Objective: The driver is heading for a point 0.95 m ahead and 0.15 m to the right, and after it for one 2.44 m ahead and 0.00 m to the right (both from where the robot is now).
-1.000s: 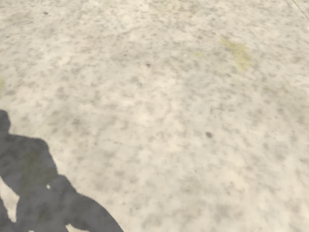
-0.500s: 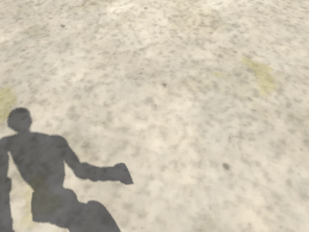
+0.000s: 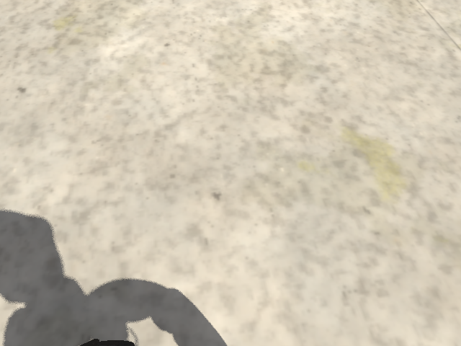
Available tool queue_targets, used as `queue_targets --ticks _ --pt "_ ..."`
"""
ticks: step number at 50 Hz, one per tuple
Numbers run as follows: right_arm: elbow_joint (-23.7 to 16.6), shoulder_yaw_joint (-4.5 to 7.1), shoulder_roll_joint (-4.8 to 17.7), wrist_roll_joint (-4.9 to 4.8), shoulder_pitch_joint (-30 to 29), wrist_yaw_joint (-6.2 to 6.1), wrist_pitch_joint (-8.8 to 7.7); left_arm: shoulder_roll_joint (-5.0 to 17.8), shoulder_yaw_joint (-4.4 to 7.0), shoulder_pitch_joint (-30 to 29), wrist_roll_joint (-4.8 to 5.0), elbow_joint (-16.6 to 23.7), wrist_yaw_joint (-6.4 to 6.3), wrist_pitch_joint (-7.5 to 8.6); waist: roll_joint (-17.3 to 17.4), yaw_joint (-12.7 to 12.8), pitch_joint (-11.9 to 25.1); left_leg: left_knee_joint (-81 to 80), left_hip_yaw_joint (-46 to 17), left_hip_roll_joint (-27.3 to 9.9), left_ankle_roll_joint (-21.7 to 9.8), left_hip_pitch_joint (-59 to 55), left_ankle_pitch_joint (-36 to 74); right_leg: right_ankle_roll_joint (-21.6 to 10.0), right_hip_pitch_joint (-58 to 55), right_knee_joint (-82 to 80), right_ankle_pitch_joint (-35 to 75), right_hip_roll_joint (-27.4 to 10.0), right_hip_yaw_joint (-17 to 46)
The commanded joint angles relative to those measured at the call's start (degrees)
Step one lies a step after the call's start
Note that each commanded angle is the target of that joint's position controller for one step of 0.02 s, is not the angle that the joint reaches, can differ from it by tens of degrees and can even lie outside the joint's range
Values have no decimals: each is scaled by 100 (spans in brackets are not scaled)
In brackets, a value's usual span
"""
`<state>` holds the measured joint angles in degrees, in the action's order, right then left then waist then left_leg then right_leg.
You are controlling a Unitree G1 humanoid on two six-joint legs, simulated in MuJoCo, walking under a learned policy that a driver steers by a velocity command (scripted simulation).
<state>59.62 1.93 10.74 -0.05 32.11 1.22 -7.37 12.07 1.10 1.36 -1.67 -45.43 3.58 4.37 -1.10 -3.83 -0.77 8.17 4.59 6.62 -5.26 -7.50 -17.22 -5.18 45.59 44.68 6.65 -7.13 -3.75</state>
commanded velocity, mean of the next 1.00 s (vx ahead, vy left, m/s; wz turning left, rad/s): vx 0.93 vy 0.00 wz -0.24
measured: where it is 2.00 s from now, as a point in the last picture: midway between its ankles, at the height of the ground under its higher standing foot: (213, 137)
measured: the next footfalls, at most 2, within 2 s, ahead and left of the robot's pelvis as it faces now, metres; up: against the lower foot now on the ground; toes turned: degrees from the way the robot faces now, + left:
right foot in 0.14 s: +0.35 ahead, -0.08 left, +0.00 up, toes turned -3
left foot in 0.60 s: +0.81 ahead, +0.09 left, +0.00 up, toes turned +3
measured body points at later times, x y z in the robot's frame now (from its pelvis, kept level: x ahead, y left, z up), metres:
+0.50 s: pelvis +0.49 -0.01 +0.00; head +0.52 +0.00 +0.44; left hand +0.37 +0.23 -0.14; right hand +0.73 -0.21 -0.08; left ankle +0.73 +0.13 -0.68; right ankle +0.31 -0.07 -0.73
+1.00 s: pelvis +0.96 +0.01 -0.01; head +0.99 +0.00 +0.44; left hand +1.21 +0.19 -0.11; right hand +0.86 -0.23 -0.15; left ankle +0.78 +0.10 -0.71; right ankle +1.14 -0.08 -0.70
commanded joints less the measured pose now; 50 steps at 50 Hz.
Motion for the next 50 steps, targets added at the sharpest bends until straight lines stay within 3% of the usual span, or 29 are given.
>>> queue_targets --ticks 1,4,6,7,8,9,10,12,14,16,20,23,25,27,29,30,31,32,33,34,35,37,39,42,44,46,47,49,50 --pt "-315 70 813 -33 -87 -77 -150 199 -48 -717 77 445 8 54 211 199 -922 -949 -373 -1450 -328 1112 3945 -150 -1268 -1027 557 406 -416" --pt "-244 98 1162 107 20 -193 -37 521 50 -369 54 408 -110 60 673 478 -242 385 -226 -1671 -157 -272 7298 -345 -1830 -1307 -449 1058 -630" --pt "-235 179 1424 264 -222 -304 141 928 240 1450 68 -102 -259 55 921 1352 741 2726 -193 -1811 -167 -275 7751 -543 -3531 -1445 -1217 1235 -398" --pt "-318 189 1375 272 -502 -305 176 1179 368 2540 -16 -414 -362 35 820 1864 1190 4382 -122 -1627 -209 690 6553 -699 -4918 -1468 -1667 821 -26" --pt "-555 37 597 176 -355 -192 124 1654 509 3072 -180 -499 -443 15 -354 1598 1740 6696 -135 -898 -208 2652 2407 -1020 -6452 -1308 -3254 -696 1921" --pt "-683 1 399 -165 155 -80 1 1600 544 2817 -166 -525 -316 14 -1447 1038 2304 8105 -913 -102 -149 4464 -851 -1654 -7322 -2572 -4169 -1586 5130" --pt "-855 57 800 -106 -675 -150 -18 1186 503 2225 -70 -523 -243 47 -540 979 1289 7921 -1054 -652 -325 5071 -164 -1363 -6595 -2950 -4152 -1213 4432" --pt "-1016 28 675 8 -1344 -99 -3 551 355 1777 -76 -627 -204 153 447 632 234 7189 -996 -1051 -314 4766 352 -1058 -4820 -3256 -2978 -838 2969" --pt "-1082 -48 364 223 -1229 46 183 325 240 1814 -23 -818 -266 232 203 190 -82 6714 -998 -1288 -151 4336 349 -810 -3754 -3550 -2764 -453 2211" --pt "-1284 -86 301 289 -1639 137 290 425 236 2007 105 -956 -273 336 67 114 -482 6328 -812 -1494 32 4687 451 -774 -3381 -3878 -2425 -287 1763" --pt "-1842 -173 441 254 -3073 215 254 515 210 2330 176 -977 -195 440 172 366 -935 4215 -89 -1415 152 4550 2006 -570 -2982 -4234 -263 341 609" --pt "-2023 -245 425 127 -3641 267 210 846 242 2704 255 -1074 -237 513 26 565 -908 2854 224 -1113 -23 3640 3045 -446 -3384 -4721 956 86 471" --pt "-2059 -208 613 131 -3730 210 210 996 236 2853 208 -1133 -277 473 -121 573 -743 2386 338 -868 -166 3672 2904 -351 -4497 -4388 2476 -36 277" --pt "-1977 -110 863 182 -3333 122 212 1239 265 2889 90 -1164 -365 372 -485 288 -180 2318 421 -433 -293 3212 2084 -258 -5365 -3371 4543 -234 200" --pt "-1428 99 1273 170 -1422 -49 231 1443 318 2645 -44 -1165 -484 188 -644 -670 826 2253 110 -298 -463 1293 1322 -207 -5162 -939 4807 -335 231" --pt "-1149 238 1575 248 -332 -167 256 1277 291 2470 -83 -1074 -494 158 -531 -1121 1331 2467 -502 -917 -545 -88 516 -234 -4091 795 3336 -113 265" --pt "-1155 386 2139 500 -203 -205 217 86 58 3333 103 -846 -363 176 1356 -261 2163 2349 -3157 -2901 -998 -1961 -581 -141 -1828 3314 -2381 761 350" --pt "-1180 390 1786 364 -330 -71 243 540 118 3326 382 -849 -388 252 1277 -320 2744 996 -5228 -3232 -1176 -2147 -1882 -244 -894 4253 -3169 1027 937" --pt "-1181 333 1391 335 -1021 -50 194 817 182 2380 345 -650 -442 236 571 -177 1349 676 -4060 -2866 -862 -1021 -1868 -300 -442 4035 -2314 558 887" --pt "-1157 256 1024 309 -1332 -20 127 791 175 2009 282 -578 -397 226 77 -72 717 526 -3222 -2709 -693 -26 -1111 -305 -606 3611 -1926 358 863" --pt "-1063 218 863 328 -1410 -18 80 647 163 1929 228 -601 -342 161 -33 115 303 375 -2509 -2496 -510 674 -382 -300 -838 3387 -1832 181 888" --pt "-810 115 540 216 -1267 -36 10 351 138 2032 59 -540 -207 -63 267 451 -5 146 -1494 -2172 -161 1487 161 -227 -1206 3143 -1744 -17 873" --pt "-687 125 576 65 -1213 -24 -69 228 129 1693 50 -322 -128 -217 383 575 -268 -15 -737 -2034 117 1614 807 -151 -807 3002 -1580 -149 748" --pt "-676 80 520 82 -1262 -19 -140 139 75 913 87 67 -77 -253 378 633 -729 12 620 -1557 488 2069 3820 -39 -796 2099 -791 109 81" --pt "-679 47 566 40 -1227 -75 -171 63 1 585 81 182 -42 -192 292 620 -820 284 1157 -1272 571 2130 4917 -31 -1216 773 -181 455 -473" --pt "-696 80 858 -31 -1068 -230 -190 111 -17 519 35 173 39 -136 288 603 -658 820 1302 -1290 594 1879 5565 -27 -1884 -452 462 890 -1003" --pt "-995 216 1608 -34 -1366 -471 -73 416 168 582 452 290 59 10 903 658 -88 1396 1057 -1338 801 1590 6704 12 -2286 -357 324 1016 -734" --pt "-1287 313 1819 -120 -1847 -696 96 1088 429 1513 420 185 94 -15 1132 1276 592 2592 887 -1629 902 1444 7306 -140 -3357 -599 121 1233 -590" --pt "-1422 326 1751 -105 -2123 -693 150 1516 644 2576 362 -71 32 -102 945 1759 1007 3976 753 -1603 921 1761 6896 -352 -4456 -775 354 1224 -309"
